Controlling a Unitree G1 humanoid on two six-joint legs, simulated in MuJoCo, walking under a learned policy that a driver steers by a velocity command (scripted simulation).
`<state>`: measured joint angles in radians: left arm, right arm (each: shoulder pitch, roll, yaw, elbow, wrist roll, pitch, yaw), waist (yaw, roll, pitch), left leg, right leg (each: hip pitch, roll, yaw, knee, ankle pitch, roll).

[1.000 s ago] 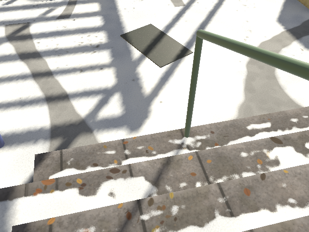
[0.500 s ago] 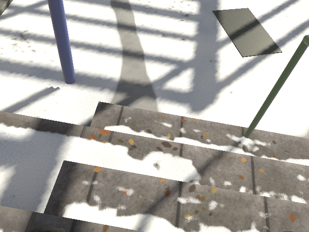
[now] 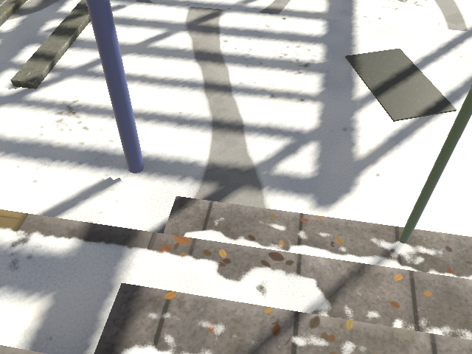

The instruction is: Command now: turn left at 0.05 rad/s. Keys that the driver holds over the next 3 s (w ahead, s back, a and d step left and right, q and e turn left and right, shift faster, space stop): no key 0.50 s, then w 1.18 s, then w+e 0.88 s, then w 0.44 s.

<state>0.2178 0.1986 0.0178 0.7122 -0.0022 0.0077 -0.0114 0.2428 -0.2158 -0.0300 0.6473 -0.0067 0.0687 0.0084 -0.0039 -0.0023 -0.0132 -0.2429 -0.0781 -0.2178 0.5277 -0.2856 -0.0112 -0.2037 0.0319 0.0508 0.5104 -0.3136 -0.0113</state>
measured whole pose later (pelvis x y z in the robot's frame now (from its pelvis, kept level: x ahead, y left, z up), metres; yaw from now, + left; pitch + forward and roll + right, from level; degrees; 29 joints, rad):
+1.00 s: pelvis +0.13 +0.04 -0.01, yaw +1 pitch +3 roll +0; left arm 0.23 0.26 0.06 0.82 0.00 -0.08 -0.03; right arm 0.57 -0.20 -0.02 0.95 0.01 -0.09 -0.02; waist -0.03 -0.05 -0.05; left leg -0.15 -0.08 -0.02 0.56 -0.46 0.07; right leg -0.66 -0.04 0.05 0.92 0.06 -0.11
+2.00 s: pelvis +0.65 +0.14 -0.30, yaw -6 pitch +1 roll +0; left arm 0.34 0.23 0.06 0.84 -0.03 0.00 0.06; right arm 0.36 -0.17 -0.03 0.97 -0.02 -0.08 0.04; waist 0.02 -0.05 -0.01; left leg -0.27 -0.02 0.09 0.53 -0.28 0.05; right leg -0.74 -0.05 0.10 1.36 -0.18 -0.02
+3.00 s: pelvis +1.18 -0.06 -0.54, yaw -32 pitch +2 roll -4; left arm 0.44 0.22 0.04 0.85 -0.02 -0.02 0.07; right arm 0.16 -0.27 -0.07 0.69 0.01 -0.07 0.06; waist 0.07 0.07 -0.08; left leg -0.48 0.08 -0.12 0.46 0.27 0.02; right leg -0.25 0.11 0.13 1.07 -0.86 0.00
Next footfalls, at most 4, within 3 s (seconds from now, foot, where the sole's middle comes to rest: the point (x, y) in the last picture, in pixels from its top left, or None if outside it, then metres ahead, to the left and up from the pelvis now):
1.20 right None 0.36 -0.04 -0.92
1.76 left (180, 338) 0.70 0.22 -1.07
2.44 right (272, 285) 0.99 -0.13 -1.22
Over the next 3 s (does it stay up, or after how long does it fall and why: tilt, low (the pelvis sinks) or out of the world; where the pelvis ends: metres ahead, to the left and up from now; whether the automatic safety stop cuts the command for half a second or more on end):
stays up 1.18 -0.06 -0.54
